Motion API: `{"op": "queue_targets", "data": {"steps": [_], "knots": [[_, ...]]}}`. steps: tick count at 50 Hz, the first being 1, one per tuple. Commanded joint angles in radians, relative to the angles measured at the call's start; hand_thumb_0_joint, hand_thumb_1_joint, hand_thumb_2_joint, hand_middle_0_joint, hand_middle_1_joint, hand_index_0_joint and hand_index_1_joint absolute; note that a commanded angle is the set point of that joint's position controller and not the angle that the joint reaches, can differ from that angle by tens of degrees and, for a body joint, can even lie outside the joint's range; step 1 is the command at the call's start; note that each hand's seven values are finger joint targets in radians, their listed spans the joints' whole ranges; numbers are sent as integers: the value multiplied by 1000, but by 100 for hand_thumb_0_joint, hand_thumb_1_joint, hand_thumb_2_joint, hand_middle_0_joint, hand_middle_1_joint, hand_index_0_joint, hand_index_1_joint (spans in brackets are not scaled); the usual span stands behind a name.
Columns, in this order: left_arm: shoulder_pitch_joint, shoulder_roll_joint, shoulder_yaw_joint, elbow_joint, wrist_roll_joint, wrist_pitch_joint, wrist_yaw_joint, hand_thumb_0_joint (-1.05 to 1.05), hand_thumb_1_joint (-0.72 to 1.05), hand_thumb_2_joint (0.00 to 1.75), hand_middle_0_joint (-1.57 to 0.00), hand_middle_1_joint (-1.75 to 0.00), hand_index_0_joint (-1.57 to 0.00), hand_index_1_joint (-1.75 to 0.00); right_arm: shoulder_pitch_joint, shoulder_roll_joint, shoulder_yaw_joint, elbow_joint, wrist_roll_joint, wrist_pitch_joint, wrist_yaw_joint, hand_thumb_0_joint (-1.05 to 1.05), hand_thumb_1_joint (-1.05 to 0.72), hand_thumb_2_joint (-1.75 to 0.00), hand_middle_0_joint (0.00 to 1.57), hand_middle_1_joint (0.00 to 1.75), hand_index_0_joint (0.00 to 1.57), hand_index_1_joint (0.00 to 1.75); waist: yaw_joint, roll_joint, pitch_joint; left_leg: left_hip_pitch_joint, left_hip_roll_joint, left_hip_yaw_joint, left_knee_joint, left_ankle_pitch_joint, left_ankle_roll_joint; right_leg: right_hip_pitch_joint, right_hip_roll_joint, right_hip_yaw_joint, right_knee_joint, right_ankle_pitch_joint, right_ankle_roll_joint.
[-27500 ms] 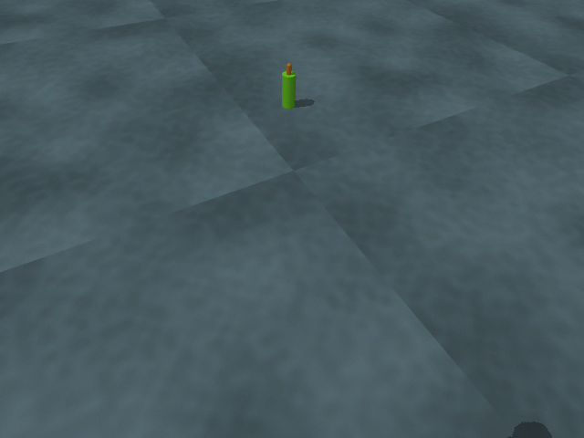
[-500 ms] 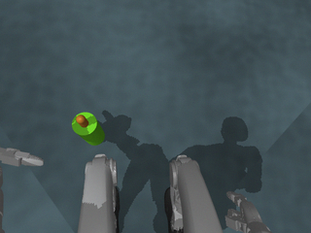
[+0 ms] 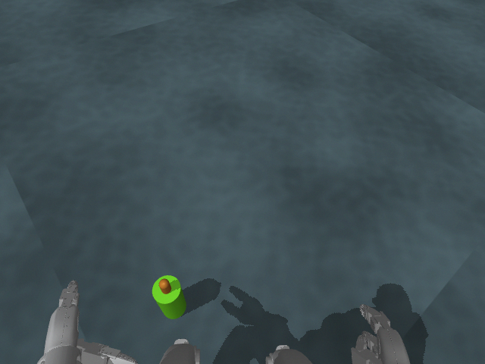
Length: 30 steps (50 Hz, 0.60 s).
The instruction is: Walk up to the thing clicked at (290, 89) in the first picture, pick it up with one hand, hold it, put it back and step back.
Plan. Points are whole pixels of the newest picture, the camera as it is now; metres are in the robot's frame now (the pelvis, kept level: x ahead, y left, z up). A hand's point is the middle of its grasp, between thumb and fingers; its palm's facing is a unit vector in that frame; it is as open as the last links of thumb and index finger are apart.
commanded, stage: home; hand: left
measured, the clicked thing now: (169, 295) +0.39 +0.19 -0.54
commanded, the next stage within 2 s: stand in 1.98 s
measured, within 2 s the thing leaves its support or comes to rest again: neither
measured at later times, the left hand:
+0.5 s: hand (113, 355) +0.17 +0.18 -0.02, palm faces +0.13 -0.95 -0.29, open 17.7 cm
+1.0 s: hand (116, 349) +0.18 +0.17 -0.02, palm faces +0.12 -0.95 -0.28, open 17.7 cm
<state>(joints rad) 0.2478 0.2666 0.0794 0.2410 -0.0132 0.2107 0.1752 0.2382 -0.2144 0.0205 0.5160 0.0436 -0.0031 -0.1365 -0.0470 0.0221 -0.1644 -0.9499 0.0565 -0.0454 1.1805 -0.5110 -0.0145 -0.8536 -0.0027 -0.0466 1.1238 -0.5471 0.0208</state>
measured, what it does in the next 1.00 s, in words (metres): stands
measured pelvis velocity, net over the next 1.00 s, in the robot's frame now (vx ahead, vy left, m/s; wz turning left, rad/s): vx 0.01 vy -0.01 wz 0.01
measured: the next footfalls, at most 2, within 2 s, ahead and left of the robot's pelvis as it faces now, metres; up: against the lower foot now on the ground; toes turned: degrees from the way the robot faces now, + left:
none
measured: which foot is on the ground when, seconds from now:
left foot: down 0.00-1.00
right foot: down 0.00-1.00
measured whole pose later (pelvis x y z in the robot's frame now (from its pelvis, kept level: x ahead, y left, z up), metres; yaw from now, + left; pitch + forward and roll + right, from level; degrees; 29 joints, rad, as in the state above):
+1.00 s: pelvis +0.01 -0.01 +0.04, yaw +1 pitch +8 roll -2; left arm 0.46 0.20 -0.01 0.01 -0.01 0.26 0.14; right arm 0.28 -0.21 0.02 0.51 0.01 -0.11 -0.17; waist -0.02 0.03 -0.11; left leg -0.65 0.05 -0.03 0.96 -0.45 -0.02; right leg -0.56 -0.01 -0.04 0.92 -0.49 0.01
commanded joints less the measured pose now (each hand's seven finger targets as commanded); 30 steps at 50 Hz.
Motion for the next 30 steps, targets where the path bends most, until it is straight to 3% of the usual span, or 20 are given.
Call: {"op": "queue_targets", "data": {"steps": [1,6,9,15,22,25,27,30], "knots": [[48,104,11,-289,5,-12,23,0,-61,0,-4,-4,-4,-4,-6,-121,-48,-155,-3,-59,-36,0,-90,-90,20,30,20,30,11,87,-167,334,-24,18,-277,237,11,177,27,-22,-232,257,-36],[183,49,-48,-393,2,17,17,0,-61,0,-4,-3,-4,-3,-19,-107,-41,-188,-9,-84,-50,0,-90,-90,20,30,20,30,10,34,-68,357,-26,19,-332,218,15,215,33,-34,-295,239,-30],[210,58,-37,-427,2,20,7,0,-61,0,-4,-3,-4,-3,-24,-109,-42,-206,-9,-96,-52,0,-90,-90,20,30,20,30,20,-14,-11,346,-31,27,-349,200,21,225,31,-31,-335,219,-23],[209,40,-37,-440,9,4,-12,0,-61,1,-4,-4,-4,-4,-22,-110,-43,-207,-23,-125,-51,0,-90,-90,20,30,20,30,10,-22,1,375,-34,41,-358,194,18,246,27,-18,-345,216,-19],[188,43,-33,-473,15,-5,-21,0,-61,1,-4,-4,-4,-4,-12,-110,-46,-196,-32,-147,-56,0,-90,-90,20,30,20,30,18,25,-76,426,-45,54,-338,258,17,288,17,2,-348,289,-16],[187,27,-50,-461,14,-1,-19,0,-61,0,-4,-4,-4,-4,-20,-112,-45,-190,-33,-156,-56,0,-90,-90,20,30,20,30,9,16,-67,436,-41,47,-347,257,14,287,22,-4,-349,283,-17],[205,40,-30,-441,14,-1,-16,0,-61,0,-4,-4,-4,-4,-19,-110,-41,-184,-32,-156,-55,0,-90,-90,20,30,20,30,18,15,-42,421,-42,47,-349,253,15,285,22,-6,-354,277,-17],[209,30,-37,-416,13,1,-20,0,-61,1,-4,-4,-4,-4,-24,-112,-43,-179,-33,-156,-52,0,-90,-90,20,30,20,30,21,8,-27,415,-40,42,-359,258,13,282,24,-13,-354,275,-19]]}}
